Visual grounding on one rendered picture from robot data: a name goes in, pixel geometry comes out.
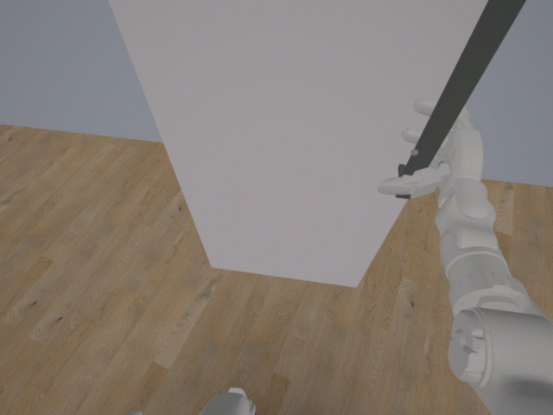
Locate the robot right hand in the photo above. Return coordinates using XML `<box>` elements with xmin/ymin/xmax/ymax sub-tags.
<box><xmin>378</xmin><ymin>99</ymin><xmax>484</xmax><ymax>199</ymax></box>

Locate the robot right forearm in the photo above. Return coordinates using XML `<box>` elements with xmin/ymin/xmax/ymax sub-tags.
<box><xmin>435</xmin><ymin>179</ymin><xmax>553</xmax><ymax>325</ymax></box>

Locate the left robot shin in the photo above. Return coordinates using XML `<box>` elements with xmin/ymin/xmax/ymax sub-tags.
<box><xmin>228</xmin><ymin>387</ymin><xmax>247</xmax><ymax>398</ymax></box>

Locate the left robot thigh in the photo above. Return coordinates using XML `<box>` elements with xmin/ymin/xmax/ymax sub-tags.
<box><xmin>199</xmin><ymin>393</ymin><xmax>255</xmax><ymax>415</ymax></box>

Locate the fridge door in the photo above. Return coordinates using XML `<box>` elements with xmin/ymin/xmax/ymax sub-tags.
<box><xmin>108</xmin><ymin>0</ymin><xmax>488</xmax><ymax>288</ymax></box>

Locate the right robot upper arm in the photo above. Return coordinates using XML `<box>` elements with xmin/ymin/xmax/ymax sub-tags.
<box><xmin>448</xmin><ymin>307</ymin><xmax>553</xmax><ymax>415</ymax></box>

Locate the handle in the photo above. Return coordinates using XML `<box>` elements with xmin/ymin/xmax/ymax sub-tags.
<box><xmin>396</xmin><ymin>0</ymin><xmax>526</xmax><ymax>199</ymax></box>

